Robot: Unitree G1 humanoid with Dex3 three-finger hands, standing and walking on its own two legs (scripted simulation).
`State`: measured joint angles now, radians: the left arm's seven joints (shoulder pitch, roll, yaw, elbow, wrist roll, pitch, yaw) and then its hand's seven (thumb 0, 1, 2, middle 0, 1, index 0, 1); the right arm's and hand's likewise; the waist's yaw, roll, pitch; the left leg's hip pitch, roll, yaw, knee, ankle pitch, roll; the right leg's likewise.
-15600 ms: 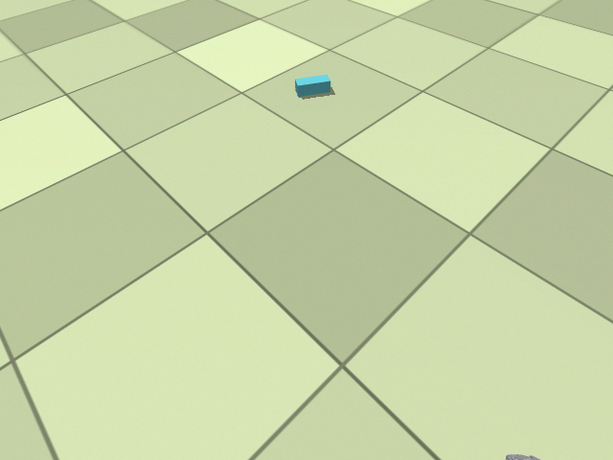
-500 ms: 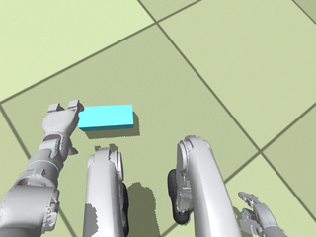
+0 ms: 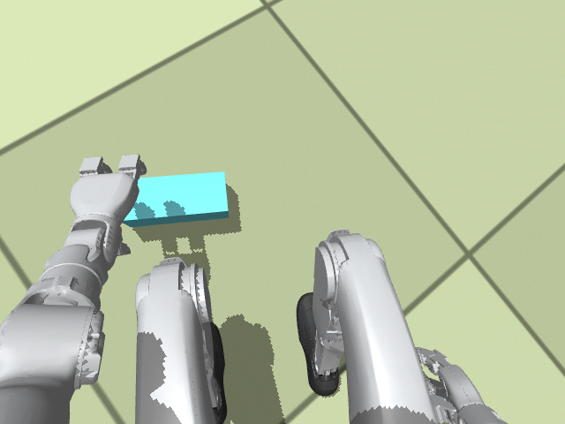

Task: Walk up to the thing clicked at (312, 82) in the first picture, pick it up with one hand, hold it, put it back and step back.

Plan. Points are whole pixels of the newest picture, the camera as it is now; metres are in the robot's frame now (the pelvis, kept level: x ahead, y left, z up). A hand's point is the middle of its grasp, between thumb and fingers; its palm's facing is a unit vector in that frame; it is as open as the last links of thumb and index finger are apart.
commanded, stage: rise first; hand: left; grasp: from above
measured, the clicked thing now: (176, 199) +0.47 +0.14 -0.33
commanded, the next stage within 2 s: approach in 0.64 s
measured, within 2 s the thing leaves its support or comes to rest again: neither
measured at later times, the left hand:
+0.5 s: hand (127, 210) +0.43 +0.20 -0.20, palm faces -0.46 +0.01 -0.89, open 14.1 cm
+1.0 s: hand (155, 194) +0.45 +0.16 -0.21, palm faces -0.45 +0.02 -0.89, open 13.6 cm
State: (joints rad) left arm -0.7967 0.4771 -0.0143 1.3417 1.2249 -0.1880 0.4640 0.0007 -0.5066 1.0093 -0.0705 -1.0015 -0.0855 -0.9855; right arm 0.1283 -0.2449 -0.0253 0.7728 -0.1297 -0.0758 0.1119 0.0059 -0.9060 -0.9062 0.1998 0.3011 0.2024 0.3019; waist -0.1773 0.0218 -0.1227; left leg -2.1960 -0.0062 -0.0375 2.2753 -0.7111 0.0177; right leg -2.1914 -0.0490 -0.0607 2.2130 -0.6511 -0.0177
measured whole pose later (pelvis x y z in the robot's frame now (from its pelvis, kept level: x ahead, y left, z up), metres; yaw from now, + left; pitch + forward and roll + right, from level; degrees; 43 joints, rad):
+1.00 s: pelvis +0.00 +0.00 -0.02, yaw -1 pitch +36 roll -4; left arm -0.97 0.45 -0.08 1.51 1.29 -0.17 0.55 0.00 -0.43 0.93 -0.06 -1.09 -0.12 -1.03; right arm 0.13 -0.27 -0.02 0.81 -0.18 -0.11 0.16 0.00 -0.91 -0.90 0.20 0.30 0.20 0.30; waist -0.24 0.01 -0.10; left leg -2.26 0.00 -0.04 2.35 -0.73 0.02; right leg -2.26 -0.04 -0.06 2.28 -0.65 -0.02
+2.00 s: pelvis +0.00 +0.00 -0.03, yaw -1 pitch +36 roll -4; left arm -0.96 0.45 -0.03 1.53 1.24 -0.15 0.51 0.00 -0.44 0.92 -0.06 -1.12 -0.12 -1.06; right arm 0.17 -0.29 -0.01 0.82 -0.18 -0.11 0.22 0.00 -0.91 -0.90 0.20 0.30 0.20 0.30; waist -0.25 0.03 -0.08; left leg -2.26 0.00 -0.05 2.36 -0.72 0.01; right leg -2.27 -0.04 -0.07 2.29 -0.64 -0.02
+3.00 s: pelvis +0.00 +0.00 -0.06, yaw -6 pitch +32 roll -10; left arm -1.03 0.64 0.02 1.77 1.33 -0.23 0.74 0.00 -0.41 0.90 -0.06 -1.10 -0.12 -1.04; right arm 0.17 -0.31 0.11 0.81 -0.29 -0.28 0.41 0.00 -0.91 -0.91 0.19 0.30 0.20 0.30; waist -0.35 -0.01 0.07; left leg -2.33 0.01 -0.14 2.51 -0.75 0.01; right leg -2.29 -0.02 -0.15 2.36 -0.63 -0.01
